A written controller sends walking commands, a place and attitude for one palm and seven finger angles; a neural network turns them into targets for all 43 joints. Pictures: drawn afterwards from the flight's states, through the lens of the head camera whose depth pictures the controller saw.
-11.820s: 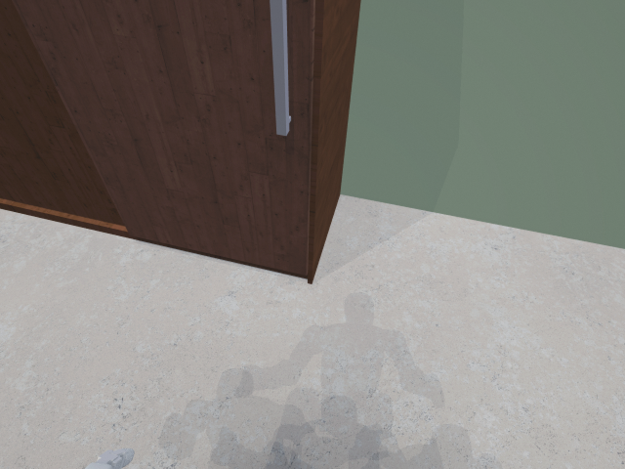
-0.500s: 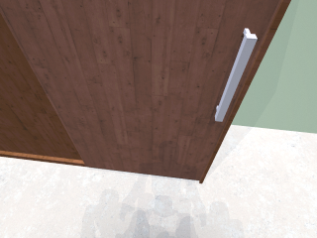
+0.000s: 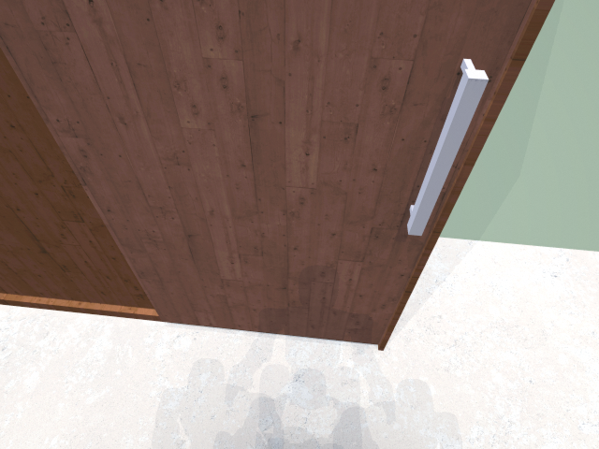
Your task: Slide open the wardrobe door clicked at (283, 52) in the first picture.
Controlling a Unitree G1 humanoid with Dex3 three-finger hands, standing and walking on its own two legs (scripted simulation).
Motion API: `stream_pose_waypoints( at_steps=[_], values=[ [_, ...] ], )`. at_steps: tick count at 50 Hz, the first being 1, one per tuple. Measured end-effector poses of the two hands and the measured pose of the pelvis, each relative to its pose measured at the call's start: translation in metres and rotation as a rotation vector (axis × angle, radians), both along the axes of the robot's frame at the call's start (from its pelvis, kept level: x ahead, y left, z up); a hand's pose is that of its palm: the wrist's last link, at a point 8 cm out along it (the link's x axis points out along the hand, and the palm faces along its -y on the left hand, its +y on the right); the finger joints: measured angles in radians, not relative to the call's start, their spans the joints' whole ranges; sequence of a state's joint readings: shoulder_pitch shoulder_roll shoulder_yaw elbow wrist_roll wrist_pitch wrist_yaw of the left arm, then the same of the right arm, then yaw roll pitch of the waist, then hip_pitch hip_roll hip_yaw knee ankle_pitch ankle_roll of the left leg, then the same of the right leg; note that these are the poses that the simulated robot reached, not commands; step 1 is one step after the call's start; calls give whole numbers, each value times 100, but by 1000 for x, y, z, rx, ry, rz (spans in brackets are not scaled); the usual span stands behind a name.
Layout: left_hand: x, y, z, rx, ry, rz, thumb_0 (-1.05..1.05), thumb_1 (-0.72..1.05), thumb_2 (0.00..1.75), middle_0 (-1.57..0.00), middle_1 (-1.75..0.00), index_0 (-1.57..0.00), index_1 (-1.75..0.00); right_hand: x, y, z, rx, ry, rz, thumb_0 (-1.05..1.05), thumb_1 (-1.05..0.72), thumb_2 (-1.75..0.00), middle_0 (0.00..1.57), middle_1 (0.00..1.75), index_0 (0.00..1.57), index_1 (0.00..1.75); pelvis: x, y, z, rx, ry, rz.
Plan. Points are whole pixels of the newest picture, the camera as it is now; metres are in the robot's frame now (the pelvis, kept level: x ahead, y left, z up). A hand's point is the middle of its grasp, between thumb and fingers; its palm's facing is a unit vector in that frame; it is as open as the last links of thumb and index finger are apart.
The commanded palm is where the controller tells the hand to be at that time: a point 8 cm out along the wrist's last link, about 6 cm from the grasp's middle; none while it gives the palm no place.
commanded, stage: look again from close up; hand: right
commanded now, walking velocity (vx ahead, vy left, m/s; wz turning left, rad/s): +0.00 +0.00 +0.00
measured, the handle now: (437, 159) +0.55 -0.20 +0.10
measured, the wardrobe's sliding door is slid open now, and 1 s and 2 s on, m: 0.00 0.00 0.00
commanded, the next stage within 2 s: shuffle to correct the standing spot in 0.22 s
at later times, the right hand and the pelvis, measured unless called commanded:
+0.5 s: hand out of the picture +0.01 -0.19 -0.18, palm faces +0.05 +0.98 -0.21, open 7.3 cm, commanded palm none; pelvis +0.01 -0.01 +0.00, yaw -1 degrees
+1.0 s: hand out of the picture +0.13 -0.21 -0.18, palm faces +0.04 +0.96 -0.26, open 7.3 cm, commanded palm none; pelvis +0.09 -0.01 -0.01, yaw -2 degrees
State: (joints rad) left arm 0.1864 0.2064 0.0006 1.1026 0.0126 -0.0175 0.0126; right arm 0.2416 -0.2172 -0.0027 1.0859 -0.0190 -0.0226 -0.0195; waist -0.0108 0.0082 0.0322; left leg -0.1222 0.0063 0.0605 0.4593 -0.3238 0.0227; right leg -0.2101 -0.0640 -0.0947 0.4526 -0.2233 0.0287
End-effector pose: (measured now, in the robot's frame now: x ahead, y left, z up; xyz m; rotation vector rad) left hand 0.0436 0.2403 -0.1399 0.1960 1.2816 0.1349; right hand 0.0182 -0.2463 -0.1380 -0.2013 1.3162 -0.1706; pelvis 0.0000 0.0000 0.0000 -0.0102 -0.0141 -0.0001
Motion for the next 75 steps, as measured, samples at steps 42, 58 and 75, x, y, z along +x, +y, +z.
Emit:
stream_pose_waypoints(
  at_steps=[42, 58, 75],
  values=[
    [-27, -74, -1, -62, 229, 60, 0, 91, 89, -20, -30, -20, -30, 45, -7, -13, 67, 94, -60, 1, -92, -90, 20, 30, 20, 30, 68, -32, -1, -3, 14, -24],
    [54, -30, -17, -41, 109, 31, 1, 91, 89, -20, -30, -19, -30, 118, 8, -7, 15, -113, -54, 0, -92, -90, 20, 30, 20, 30, 74, -8, -9, -10, 13, -63],
    [44, -42, 1, -13, 34, -9, 1, 94, 89, -20, -30, -20, -30, 39, -6, -9, 60, 32, -93, 0, -92, -90, 20, 30, 20, 30, 61, -24, -1, -9, 19, -39]
  ],
)
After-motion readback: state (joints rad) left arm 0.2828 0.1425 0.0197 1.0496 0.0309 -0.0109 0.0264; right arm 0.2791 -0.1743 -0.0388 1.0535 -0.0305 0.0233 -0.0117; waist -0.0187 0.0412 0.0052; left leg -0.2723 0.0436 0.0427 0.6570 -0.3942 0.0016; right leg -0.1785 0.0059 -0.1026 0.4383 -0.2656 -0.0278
